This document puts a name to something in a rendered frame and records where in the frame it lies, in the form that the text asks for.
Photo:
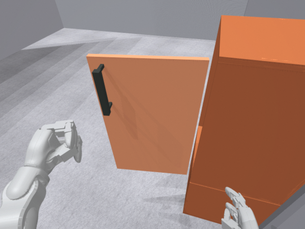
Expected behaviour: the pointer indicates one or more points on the left robot forearm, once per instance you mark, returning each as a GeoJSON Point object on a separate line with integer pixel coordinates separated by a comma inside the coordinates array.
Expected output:
{"type": "Point", "coordinates": [22, 197]}

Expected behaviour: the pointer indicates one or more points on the handle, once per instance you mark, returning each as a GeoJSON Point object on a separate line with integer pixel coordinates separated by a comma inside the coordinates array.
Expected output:
{"type": "Point", "coordinates": [101, 91]}

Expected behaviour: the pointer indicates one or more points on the right robot hand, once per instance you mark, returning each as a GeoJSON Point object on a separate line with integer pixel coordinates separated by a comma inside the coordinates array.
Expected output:
{"type": "Point", "coordinates": [243, 217]}

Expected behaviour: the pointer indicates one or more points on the left robot hand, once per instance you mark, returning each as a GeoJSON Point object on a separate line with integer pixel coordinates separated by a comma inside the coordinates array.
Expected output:
{"type": "Point", "coordinates": [46, 151]}

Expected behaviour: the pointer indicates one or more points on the cupboard door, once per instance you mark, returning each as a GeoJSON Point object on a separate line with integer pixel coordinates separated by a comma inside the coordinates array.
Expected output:
{"type": "Point", "coordinates": [155, 106]}

